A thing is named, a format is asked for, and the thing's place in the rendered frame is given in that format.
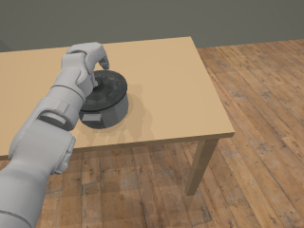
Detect robot left hand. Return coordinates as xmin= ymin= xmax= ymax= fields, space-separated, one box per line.
xmin=66 ymin=42 xmax=110 ymax=88

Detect pot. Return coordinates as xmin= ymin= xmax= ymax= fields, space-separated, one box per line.
xmin=79 ymin=93 xmax=129 ymax=129

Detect robot left forearm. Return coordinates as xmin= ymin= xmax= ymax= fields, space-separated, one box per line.
xmin=9 ymin=48 xmax=96 ymax=161

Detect knob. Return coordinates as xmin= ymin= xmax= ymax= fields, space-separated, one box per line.
xmin=92 ymin=77 xmax=104 ymax=91

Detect lid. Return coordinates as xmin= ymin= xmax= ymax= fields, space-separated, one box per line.
xmin=81 ymin=69 xmax=127 ymax=113

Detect robot left upper arm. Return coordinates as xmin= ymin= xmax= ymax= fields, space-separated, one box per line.
xmin=0 ymin=119 xmax=76 ymax=228

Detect table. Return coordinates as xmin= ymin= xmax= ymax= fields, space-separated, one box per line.
xmin=0 ymin=36 xmax=235 ymax=196

